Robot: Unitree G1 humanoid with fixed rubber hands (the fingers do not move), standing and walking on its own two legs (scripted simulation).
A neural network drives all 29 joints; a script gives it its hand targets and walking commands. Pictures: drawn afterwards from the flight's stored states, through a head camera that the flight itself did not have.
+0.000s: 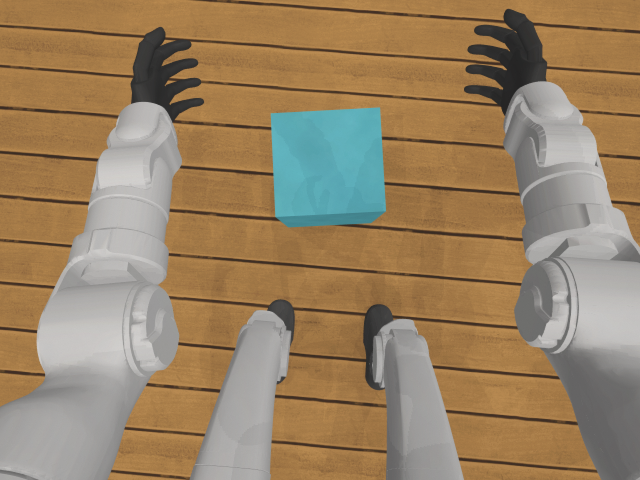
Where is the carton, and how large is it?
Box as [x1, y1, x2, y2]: [271, 107, 385, 226]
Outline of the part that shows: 379,107 271,113 275,216 287,226 371,222 385,211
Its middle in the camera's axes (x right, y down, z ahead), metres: +0.01 -0.14 +0.86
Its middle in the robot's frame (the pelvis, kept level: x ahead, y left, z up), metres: +0.52 +0.03 -0.52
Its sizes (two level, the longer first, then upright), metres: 0.210 0.200 0.250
